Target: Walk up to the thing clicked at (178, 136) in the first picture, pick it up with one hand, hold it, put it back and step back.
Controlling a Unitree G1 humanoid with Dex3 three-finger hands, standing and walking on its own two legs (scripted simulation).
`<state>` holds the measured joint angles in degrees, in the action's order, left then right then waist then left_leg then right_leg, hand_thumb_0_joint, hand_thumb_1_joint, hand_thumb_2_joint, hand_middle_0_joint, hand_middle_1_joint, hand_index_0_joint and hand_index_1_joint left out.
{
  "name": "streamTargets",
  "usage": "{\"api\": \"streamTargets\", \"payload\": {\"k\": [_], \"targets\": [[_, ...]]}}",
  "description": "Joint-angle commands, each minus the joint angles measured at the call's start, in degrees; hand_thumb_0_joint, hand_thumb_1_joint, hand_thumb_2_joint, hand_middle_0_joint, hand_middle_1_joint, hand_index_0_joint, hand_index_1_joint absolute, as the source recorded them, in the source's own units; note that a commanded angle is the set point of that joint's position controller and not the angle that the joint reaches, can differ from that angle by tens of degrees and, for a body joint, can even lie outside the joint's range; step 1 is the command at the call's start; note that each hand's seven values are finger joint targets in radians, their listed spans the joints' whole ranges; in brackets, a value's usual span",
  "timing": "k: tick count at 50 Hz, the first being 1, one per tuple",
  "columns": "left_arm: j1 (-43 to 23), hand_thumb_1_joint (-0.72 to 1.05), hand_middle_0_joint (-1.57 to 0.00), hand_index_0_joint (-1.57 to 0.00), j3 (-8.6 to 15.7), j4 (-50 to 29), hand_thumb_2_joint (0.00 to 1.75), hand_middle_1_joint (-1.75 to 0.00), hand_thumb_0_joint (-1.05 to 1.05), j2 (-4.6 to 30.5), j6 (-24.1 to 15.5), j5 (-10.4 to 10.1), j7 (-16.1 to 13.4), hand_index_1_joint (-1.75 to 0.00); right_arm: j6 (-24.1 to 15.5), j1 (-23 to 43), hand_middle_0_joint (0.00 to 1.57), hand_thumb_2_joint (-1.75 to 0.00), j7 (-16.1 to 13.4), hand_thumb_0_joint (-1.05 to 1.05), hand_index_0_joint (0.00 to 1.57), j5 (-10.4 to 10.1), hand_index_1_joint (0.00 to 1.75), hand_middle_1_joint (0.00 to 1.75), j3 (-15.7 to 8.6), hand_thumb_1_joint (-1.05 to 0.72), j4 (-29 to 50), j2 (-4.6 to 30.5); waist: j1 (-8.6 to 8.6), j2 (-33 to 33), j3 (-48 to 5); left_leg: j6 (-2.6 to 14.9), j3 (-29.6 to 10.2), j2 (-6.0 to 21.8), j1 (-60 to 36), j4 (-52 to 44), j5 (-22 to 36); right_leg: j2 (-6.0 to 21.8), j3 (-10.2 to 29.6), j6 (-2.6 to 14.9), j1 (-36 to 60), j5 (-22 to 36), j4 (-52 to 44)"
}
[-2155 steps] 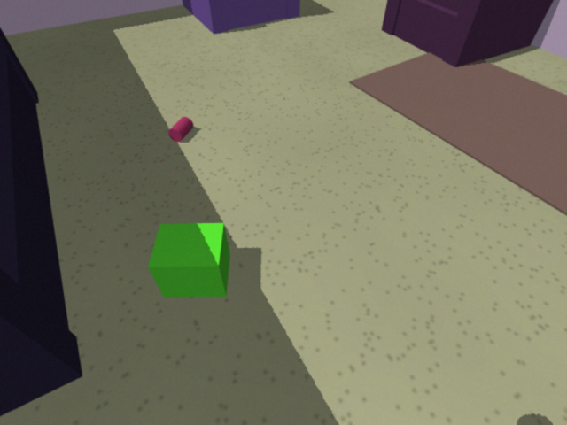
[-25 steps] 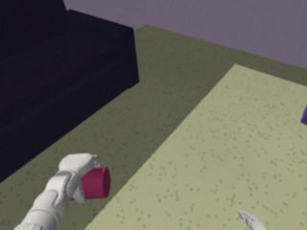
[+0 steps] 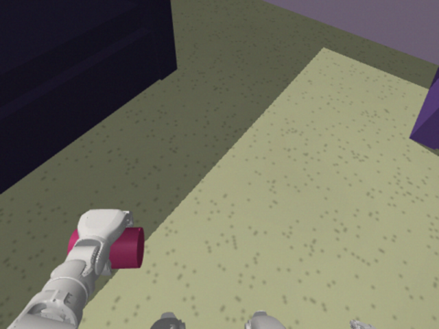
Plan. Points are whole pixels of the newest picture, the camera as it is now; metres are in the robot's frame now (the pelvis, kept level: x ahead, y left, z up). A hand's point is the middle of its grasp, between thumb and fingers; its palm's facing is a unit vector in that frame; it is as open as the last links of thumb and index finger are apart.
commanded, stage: crouch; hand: left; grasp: from above
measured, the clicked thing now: (109, 248) +0.33 +0.23 -0.15
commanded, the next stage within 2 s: lower in 1.50 s
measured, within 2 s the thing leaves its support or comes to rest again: neither
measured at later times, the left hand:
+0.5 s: hand (134, 245) +0.40 +0.23 -0.36, palm faces -0.48 +0.03 -0.88, open 11.0 cm
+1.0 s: hand (142, 243) +0.44 +0.23 -0.48, palm faces -0.47 +0.01 -0.88, open 11.0 cm
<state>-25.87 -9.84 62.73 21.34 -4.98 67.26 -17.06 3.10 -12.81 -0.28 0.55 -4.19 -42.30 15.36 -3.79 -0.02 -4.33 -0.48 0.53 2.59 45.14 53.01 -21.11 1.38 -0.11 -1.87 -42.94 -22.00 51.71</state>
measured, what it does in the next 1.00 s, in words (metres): lowers itself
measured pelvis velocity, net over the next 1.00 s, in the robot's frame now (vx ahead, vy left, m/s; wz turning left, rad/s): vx -0.04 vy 0.00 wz -0.09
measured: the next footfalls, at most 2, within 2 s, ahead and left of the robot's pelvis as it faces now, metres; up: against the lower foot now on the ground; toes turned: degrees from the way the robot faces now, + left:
none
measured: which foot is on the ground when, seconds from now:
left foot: down 0.00-1.00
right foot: down 0.00-1.00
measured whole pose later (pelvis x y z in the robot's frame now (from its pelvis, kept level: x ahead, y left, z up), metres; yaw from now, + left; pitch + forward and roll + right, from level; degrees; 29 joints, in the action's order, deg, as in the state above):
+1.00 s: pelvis -0.04 +0.00 -0.31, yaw -5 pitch +38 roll -7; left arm -54.5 3.9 77.5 37.9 -8.3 72.4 -18.8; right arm -2.5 -9.8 5.6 6.8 -0.2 -41.2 14.8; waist -12.8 0.5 -6.0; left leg -0.5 -6.4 2.9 122.8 123.2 -38.8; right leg -0.4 -2.2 -2.5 -117.9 -40.3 120.1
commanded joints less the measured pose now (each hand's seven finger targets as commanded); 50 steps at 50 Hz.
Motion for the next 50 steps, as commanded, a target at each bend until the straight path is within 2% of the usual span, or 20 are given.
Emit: {"api": "streamTargets", "payload": {"k": [1, 3, 6, 8, 11, 12, 14, 15, 18, 21, 23, 25, 29, 31, 32, 34, 39, 41, 45, 50], "targets": [[-27.2, 0.71, -1.06, -1.06, 6.2, -5.7, 0.84, -0.66, 0.00, 13.1, 0.5, 1.5, -7.3, -0.66, -2.4, -5.5, 0.20, -0.89, -1.0, 0.00, 0.20, 0.9, 0.30, 0.30, -3.3, -0.89, 4.3, 8.9, -2.57, 5.0, -24.0, 0.05, -0.3, -2.1, -4.8, 5.6, 5.9, -2.5, -1.7, 3.32, -9.2, 5.9, 4.4], [-28.7, 0.69, -1.05, -1.05, 6.1, -4.1, 0.87, -0.67, 0.00, 12.4, 0.9, 1.2, -8.3, -0.67, -3.0, -5.9, 0.20, -0.89, -1.2, 0.00, 0.20, 1.2, 0.30, 0.30, -3.4, -0.89, 4.2, 8.8, -3.16, 4.7, -26.4, 0.42, -0.4, -2.2, 1.0, 9.9, 4.0, -2.5, -1.8, 3.36, -13.0, 4.6, 8.4], [-31.2, 0.67, -1.04, -1.04, 8.0, -3.3, 0.83, -0.64, 0.00, 15.7, 1.4, 0.8, -8.7, -0.64, -3.8, -7.0, 0.20, -0.89, -1.6, 0.00, 0.20, 1.8, 0.30, 0.30, -3.4, -0.89, 3.7, 9.4, -2.68, 7.2, -32.8, 0.68, -1.4, -1.7, 5.1, 16.1, 4.4, -2.6, -2.3, 3.79, -19.6, 4.1, 15.7], [-32.1, 0.66, -1.04, -1.04, 7.9, -2.9, 0.83, -0.64, 0.00, 15.8, 1.8, 0.8, -8.5, -0.64, -4.0, -7.3, 0.20, -0.89, -1.8, 0.00, 0.20, 1.9, 0.30, 0.30, -3.3, -0.89, 3.9, 9.3, -3.27, 8.5, -35.4, 0.79, -1.8, -1.8, 8.7, 19.5, 3.6, -2.6, -2.5, 3.98, -23.1, 3.6, 19.4], [-31.2, 0.62, -1.01, -1.01, 9.6, -0.7, 0.80, -0.63, 0.00, 17.7, 2.5, 0.8, -7.9, -0.63, -4.2, -7.8, 0.20, -0.90, -1.7, 0.00, 0.20, 2.4, 0.30, 0.30, -3.2, -0.89, 3.6, 9.3, -3.41, 7.8, -36.8, 0.76, -2.3, -1.9, 15.2, 23.0, 0.6, -2.3, -2.8, 3.99, -27.1, 0.9, 23.8], [-33.5, 0.62, -1.01, -1.01, 10.2, -1.8, 0.82, -0.63, 0.00, 19.2, 2.5, 0.8, -7.6, -0.64, -4.3, -7.5, 0.20, -0.90, -1.7, 0.00, 0.20, 2.6, 0.30, 0.30, -3.3, -0.89, 3.5, 9.4, -3.38, 8.7, -37.8, 0.68, -2.5, -1.8, 15.8, 24.2, -0.7, -2.3, -2.7, 4.02, -29.2, -0.3, 24.9], [-34.9, 0.64, -1.01, -1.02, 10.0, -0.8, 0.79, -0.64, 0.00, 18.8, 2.4, 0.6, -6.7, -0.63, -4.6, -7.7, 0.20, -0.89, -1.5, 0.00, 0.20, 2.9, 0.30, 0.30, -3.2, -0.89, 3.0, 9.5, -4.61, 10.1, -37.9, 0.61, -3.2, -1.5, 18.0, 26.9, -1.2, -2.2, -3.1, 3.91, -33.8, -1.1, 28.1], [-36.2, 0.63, -1.02, -1.02, 10.9, -1.7, 0.82, -0.64, 0.00, 20.7, 2.1, 0.8, -6.6, -0.64, -4.7, -7.7, 0.20, -0.90, -1.4, 0.00, 0.20, 2.9, 0.30, 0.30, -3.2, -0.89, 3.4, 9.7, -4.31, 10.0, -39.7, 0.58, -3.6, -1.6, 18.8, 28.0, -2.7, -2.2, -3.3, 4.07, -35.2, -2.3, 29.6], [-36.9, 0.64, -1.03, -1.03, 11.5, 0.3, 0.81, -0.62, 0.00, 20.9, 1.2, 0.9, -5.9, -0.63, -5.2, -8.4, 0.20, -0.90, -0.8, 0.00, 0.20, 3.3, 0.30, 0.30, -2.9, -0.89, 3.0, 9.9, -5.76, 8.7, -39.8, 1.05, -3.7, -1.7, 24.1, 32.6, -5.2, -2.0, -3.5, 3.99, -39.7, -4.4, 32.9], [-40.0, 0.69, -1.05, -1.06, 12.4, -0.9, 0.82, -0.64, 0.00, 22.5, -0.3, 1.3, -5.7, -0.64, -5.9, -9.0, 0.20, -0.90, 0.0, 0.00, 0.20, 3.8, 0.30, 0.30, -2.4, -0.89, 2.7, 9.8, -6.48, 9.2, -42.6, 1.39, -4.0, -1.8, 27.4, 37.4, -4.7, -2.0, -3.9, 3.86, -43.1, -3.9, 36.7], [-44.0, 0.70, -1.07, -1.07, 13.2, -2.9, 0.85, -0.64, 0.00, 24.5, -1.5, 2.0, -5.9, -0.64, -6.3, -9.0, 0.20, -0.90, 0.5, 0.00, 0.20, 4.1, 0.30, 0.30, -2.3, -0.89, 2.4, 10.3, -6.96, 12.3, -44.6, 1.09, -4.4, -1.8, 27.9, 39.3, -5.3, -1.8, -4.0, 3.92, -46.5, -4.6, 39.1], [-43.7, 0.72, -1.08, -1.09, 13.3, -1.5, 0.82, -0.63, 0.00, 24.4, -2.1, 2.7, -6.3, -0.63, -6.7, -9.2, 0.20, -0.90, 0.8, 0.00, 0.20, 4.4, 0.30, 0.30, -2.1, -0.90, 1.8, 10.9, -7.30, 13.8, -44.3, 0.43, -5.8, -1.6, 27.8, 40.2, -5.5, -1.5, -4.6, 4.00, -50.4, -5.5, 42.0], [-46.6, 0.70, -1.07, -1.07, 14.7, -2.0, 0.84, -0.63, 0.00, 27.0, -2.7, 3.5, -7.3, -0.63, -7.1, -10.1, 0.20, -0.90, 2.0, 0.00, 0.20, 5.0, 0.30, 0.30, -1.7, -0.90, 1.6, 11.4, -7.51, 15.9, -48.6, 0.51, -4.9, -1.5, 28.3, 45.1, -1.9, -1.4, -4.7, 3.88, -51.8, -2.6, 45.4], [-48.5, 0.70, -1.09, -1.08, 13.8, -2.2, 0.86, -0.63, 0.00, 26.0, -2.7, 3.6, -7.4, -0.64, -7.2, -10.3, 0.20, -0.90, 2.5, 0.00, 0.20, 5.3, 0.30, 0.30, -1.4, -0.90, 1.3, 11.0, -7.96, 16.6, -49.6, 0.87, -4.1, -1.5, 28.9, 47.7, -0.2, -1.8, -4.9, 3.85, -52.8, -1.3, 46.5], [-47.1, 0.71, -1.10, -1.09, 14.9, 0.0, 0.87, -0.63, 0.00, 27.9, -2.5, 4.0, -7.6, -0.64, -7.2, -10.3, 0.20, -0.90, 2.6, 0.00, 0.20, 5.3, 0.30, 0.30, -1.2, -0.90, 1.2, 11.1, -7.55, 16.1, -48.5, 0.83, -4.3, -1.4, 29.5, 48.3, 0.2, -1.7, -4.9, 3.82, -53.4, -1.1, 47.2], [-48.7, 0.71, -1.10, -1.09, 14.5, 0.0, 0.89, -0.63, 0.00, 27.1, -2.3, 3.8, -7.4, -0.65, -7.3, -10.6, 0.20, -0.90, 3.1, 0.00, 0.20, 5.7, 0.30, 0.30, -1.0, -0.91, 1.3, 10.9, -8.30, 16.4, -48.3, 1.07, -3.5, -1.4, 31.7, 50.7, 0.6, -1.9, -4.8, 3.68, -53.3, 0.1, 48.3], [-49.2, 0.74, -1.12, -1.11, 15.8, 2.2, 0.90, -0.64, 0.00, 30.4, -2.2, 4.2, -6.5, -0.65, -6.9, -10.2, 0.20, -0.90, 3.9, 0.00, 0.20, 5.9, 0.30, 0.30, -0.9, -0.91, 1.5, 11.4, -8.18, 17.0, -47.3, 1.37, -2.9, -1.4, 36.6, 53.9, -0.6, -2.4, -5.1, 3.66, -54.7, -0.3, 51.1], [-48.8, 0.75, -1.13, -1.12, 15.1, 2.9, 0.88, -0.64, 0.00, 29.4, -2.4, 4.0, -5.8, -0.65, -6.7, -10.5, 0.20, -0.90, 4.3, 0.00, 0.20, 6.0, 0.30, 0.30, -0.7, -0.91, 1.6, 11.3, -8.99, 15.6, -46.6, 1.53, -2.8, -1.4, 39.3, 55.4, -0.6, -2.4, -5.3, 3.47, -54.1, 0.4, 52.2], [-49.0, 0.77, -1.12, -1.12, 15.9, 4.3, 0.87, -0.67, 0.00, 31.9, -2.8, 4.0, -5.1, -0.67, -6.2, -10.4, 0.20, -0.90, 4.7, 0.00, 0.20, 5.9, 0.30, 0.30, -0.4, -0.91, 1.9, 11.2, -8.54, 14.4, -45.6, 1.95, -2.1, -1.3, 43.8, 57.9, -1.6, -3.0, -5.1, 3.15, -53.7, 0.6, 53.6], [-50.3, 0.77, -1.12, -1.12, 16.0, 5.8, 0.83, -0.65, 0.00, 32.6, -3.6, 4.6, -4.5, -0.65, -5.8, -10.9, 0.20, -0.90, 5.4, 0.00, 0.20, 6.0, 0.30, 0.30, -0.3, -0.91, 1.6, 12.1, -9.60, 16.7, -42.8, 1.50, -3.0, -1.1, 43.9, 59.4, -2.4, -2.9, -6.1, 3.56, -59.0, -1.2, 56.5]]}}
